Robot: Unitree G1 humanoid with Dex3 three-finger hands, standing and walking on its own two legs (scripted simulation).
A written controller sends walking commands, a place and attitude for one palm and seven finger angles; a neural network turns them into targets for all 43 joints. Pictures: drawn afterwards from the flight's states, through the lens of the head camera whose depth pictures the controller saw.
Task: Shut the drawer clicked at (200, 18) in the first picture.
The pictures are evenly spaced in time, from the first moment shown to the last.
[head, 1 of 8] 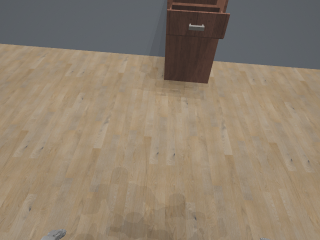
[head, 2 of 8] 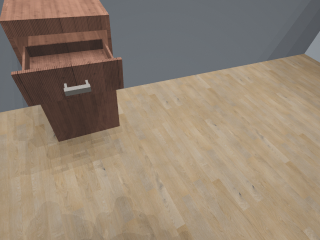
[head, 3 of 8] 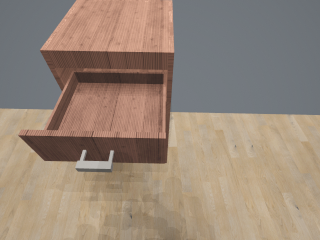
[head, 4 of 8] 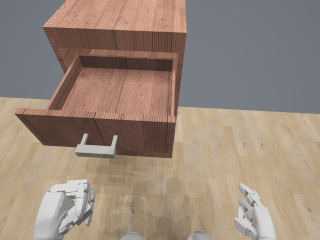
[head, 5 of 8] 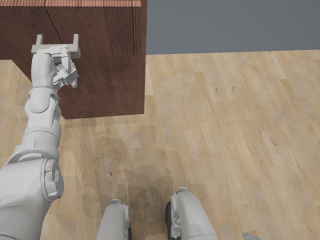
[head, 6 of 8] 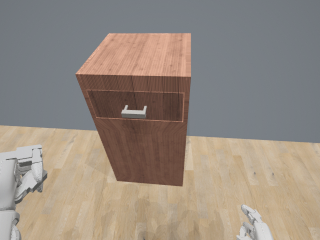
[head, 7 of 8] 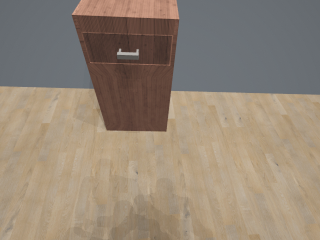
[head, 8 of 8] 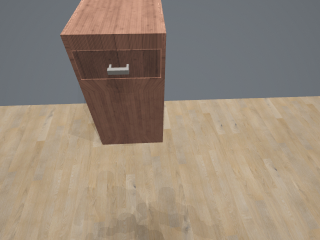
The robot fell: no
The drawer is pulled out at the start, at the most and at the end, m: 0.30 0.30 0.00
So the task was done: yes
